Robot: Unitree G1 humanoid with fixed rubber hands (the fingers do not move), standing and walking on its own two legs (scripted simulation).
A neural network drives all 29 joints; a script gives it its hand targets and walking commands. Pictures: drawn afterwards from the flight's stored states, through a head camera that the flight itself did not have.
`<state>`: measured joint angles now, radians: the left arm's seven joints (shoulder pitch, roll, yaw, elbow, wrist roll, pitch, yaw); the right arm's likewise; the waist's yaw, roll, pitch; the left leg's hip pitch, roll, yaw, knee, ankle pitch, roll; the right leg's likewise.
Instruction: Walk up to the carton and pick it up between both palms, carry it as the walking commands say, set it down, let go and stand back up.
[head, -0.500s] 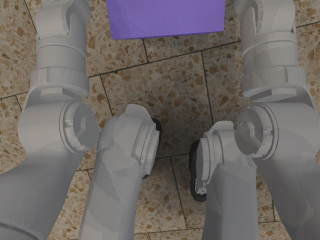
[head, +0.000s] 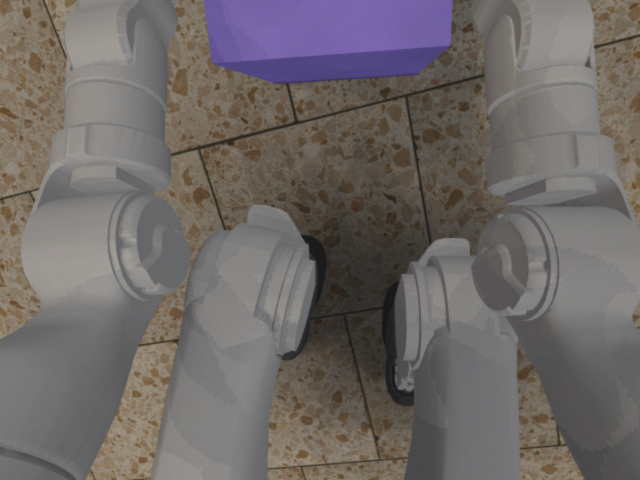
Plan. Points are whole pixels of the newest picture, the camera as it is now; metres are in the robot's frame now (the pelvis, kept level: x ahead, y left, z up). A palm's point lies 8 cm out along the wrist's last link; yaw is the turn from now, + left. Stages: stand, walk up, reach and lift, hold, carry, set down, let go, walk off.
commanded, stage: set down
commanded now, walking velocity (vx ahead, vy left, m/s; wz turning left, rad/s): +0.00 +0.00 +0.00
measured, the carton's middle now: out of the picture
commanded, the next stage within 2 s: none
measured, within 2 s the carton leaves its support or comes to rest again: neither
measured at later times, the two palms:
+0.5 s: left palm out of the picture +0.53 +0.24 -0.14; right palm out of the picture +0.58 -0.05 -0.15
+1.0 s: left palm (132, 13) +0.48 +0.26 -0.16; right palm out of the picture +0.55 -0.08 -0.16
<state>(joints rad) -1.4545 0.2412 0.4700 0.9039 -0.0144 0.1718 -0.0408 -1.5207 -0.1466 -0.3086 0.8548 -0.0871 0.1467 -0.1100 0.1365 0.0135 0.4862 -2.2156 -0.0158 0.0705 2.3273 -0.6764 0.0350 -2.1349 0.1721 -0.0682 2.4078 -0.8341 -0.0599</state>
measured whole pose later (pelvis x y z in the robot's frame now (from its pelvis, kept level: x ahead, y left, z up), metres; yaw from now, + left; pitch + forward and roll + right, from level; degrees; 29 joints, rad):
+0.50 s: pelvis +0.00 -0.01 +0.00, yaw +1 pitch +30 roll +3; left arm -1.48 0.25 0.52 0.94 0.04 0.16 -0.07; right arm -1.56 -0.18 -0.26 0.92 -0.08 0.13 -0.09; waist 0.13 0.01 0.52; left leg -2.20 -0.02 0.07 2.34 -0.68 0.02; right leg -2.13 0.17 -0.08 2.43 -0.83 -0.08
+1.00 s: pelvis -0.03 +0.00 +0.00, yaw +1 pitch +28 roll +2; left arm -1.43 0.34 0.30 1.11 -0.19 0.10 0.10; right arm -1.56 -0.36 0.06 1.06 0.16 0.19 -0.14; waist 0.11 0.01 0.52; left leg -2.22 0.00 0.10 2.30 -0.57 0.05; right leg -2.14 0.14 -0.06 2.40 -0.75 -0.05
